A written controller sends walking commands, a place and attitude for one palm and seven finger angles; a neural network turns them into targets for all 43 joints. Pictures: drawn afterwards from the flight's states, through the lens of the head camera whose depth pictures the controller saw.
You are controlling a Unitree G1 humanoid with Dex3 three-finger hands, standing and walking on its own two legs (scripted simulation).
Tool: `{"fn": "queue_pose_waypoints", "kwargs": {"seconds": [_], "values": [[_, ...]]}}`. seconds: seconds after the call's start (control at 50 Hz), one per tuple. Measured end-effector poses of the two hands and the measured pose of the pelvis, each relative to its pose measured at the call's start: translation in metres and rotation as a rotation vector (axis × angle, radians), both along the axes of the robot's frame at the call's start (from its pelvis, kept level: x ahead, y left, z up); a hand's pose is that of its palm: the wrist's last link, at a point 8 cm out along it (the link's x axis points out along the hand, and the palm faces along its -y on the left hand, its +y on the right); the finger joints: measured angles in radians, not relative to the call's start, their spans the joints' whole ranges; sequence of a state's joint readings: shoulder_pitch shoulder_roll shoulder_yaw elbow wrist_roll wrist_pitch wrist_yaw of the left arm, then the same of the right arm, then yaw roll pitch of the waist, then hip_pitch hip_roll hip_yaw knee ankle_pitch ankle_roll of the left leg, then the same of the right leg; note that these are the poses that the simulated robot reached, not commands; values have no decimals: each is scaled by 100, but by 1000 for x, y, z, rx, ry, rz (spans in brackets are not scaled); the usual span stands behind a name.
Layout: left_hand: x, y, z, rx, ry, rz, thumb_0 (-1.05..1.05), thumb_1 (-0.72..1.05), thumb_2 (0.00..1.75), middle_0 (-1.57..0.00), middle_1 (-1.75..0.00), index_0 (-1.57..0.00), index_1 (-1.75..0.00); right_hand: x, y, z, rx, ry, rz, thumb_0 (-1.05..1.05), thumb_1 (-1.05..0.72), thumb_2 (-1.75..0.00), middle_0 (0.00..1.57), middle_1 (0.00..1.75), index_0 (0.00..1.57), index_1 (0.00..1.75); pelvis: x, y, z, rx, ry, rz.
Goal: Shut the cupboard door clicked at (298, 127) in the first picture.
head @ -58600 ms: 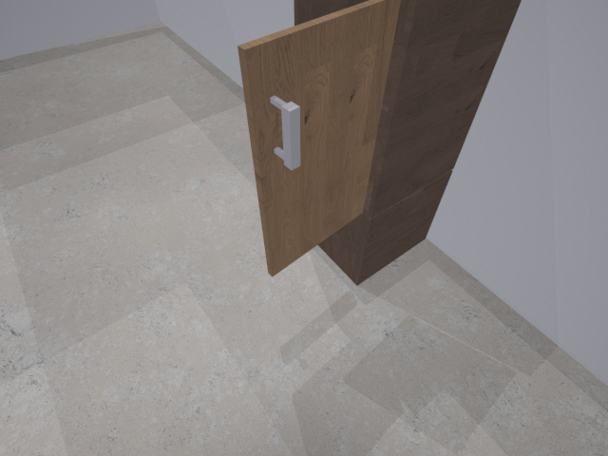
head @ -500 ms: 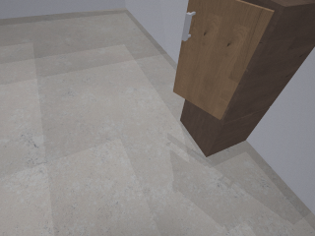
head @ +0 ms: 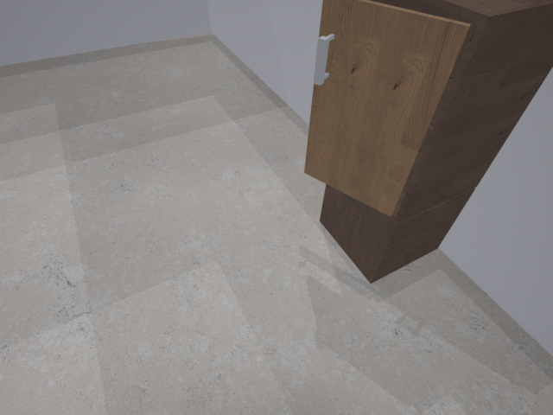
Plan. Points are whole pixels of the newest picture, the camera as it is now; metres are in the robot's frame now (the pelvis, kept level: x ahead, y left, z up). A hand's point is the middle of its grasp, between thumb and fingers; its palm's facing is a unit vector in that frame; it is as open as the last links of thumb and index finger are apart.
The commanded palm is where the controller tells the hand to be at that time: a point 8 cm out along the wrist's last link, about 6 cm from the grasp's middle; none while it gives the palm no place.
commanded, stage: let the arm hang, fingers relaxed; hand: left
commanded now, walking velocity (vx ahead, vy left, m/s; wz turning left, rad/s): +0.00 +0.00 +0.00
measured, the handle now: (324, 59) +0.96 -0.08 +0.09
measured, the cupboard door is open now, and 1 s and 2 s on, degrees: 24 24 24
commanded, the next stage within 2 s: look to check the result in 0.24 s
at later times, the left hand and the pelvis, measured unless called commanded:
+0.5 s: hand out of the picture -0.03 +0.17 -0.18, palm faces +0.01 -0.99 -0.15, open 7.4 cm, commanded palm none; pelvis +0.00 +0.02 +0.00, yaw -1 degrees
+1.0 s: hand out of the picture -0.01 +0.18 -0.18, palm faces -0.01 -0.99 -0.15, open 7.4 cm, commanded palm none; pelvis +0.01 +0.02 +0.00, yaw -1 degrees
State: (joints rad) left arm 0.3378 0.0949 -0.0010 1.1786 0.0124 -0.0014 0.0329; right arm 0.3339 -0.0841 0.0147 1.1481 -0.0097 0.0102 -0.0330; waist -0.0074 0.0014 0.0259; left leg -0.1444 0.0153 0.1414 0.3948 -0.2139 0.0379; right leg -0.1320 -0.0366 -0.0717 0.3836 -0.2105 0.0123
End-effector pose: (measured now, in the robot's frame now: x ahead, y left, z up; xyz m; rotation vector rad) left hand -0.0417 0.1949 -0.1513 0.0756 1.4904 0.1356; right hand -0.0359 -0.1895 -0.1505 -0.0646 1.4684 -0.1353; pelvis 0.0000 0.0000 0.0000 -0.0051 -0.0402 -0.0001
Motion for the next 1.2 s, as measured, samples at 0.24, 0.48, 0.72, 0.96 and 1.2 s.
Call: {"fn": "queue_pose_waypoints", "kwargs": {"seconds": [0.24,0.48,0.72,0.96,1.2], "values": [[7,4,-4,-23,-10,-12,0,91,90,-20,-30,-20,-30,-1,6,3,-28,-11,-21,0,-91,-90,20,29,20,30,2,11,-1,0,1,-12],[7,29,-1,17,7,-34,0,91,90,-20,-30,-20,-30,-6,10,3,-35,1,-34,0,-91,-90,20,29,20,30,3,20,-1,2,3,-23],[17,36,-1,25,-5,-48,0,91,90,-20,-30,-20,-30,-4,11,3,-38,1,-36,0,-91,-90,20,29,20,30,3,24,-1,3,3,-26],[28,33,-2,15,-21,-56,0,91,90,-20,-30,-20,-30,4,6,4,-48,-10,-33,0,-91,-90,20,29,20,30,6,24,-1,3,6,-25],[36,44,-4,73,-77,38,0,91,90,-20,-30,-20,-30,26,-9,-4,-45,5,46,0,-91,-90,20,29,20,30,0,16,-9,-2,39,66]]}}
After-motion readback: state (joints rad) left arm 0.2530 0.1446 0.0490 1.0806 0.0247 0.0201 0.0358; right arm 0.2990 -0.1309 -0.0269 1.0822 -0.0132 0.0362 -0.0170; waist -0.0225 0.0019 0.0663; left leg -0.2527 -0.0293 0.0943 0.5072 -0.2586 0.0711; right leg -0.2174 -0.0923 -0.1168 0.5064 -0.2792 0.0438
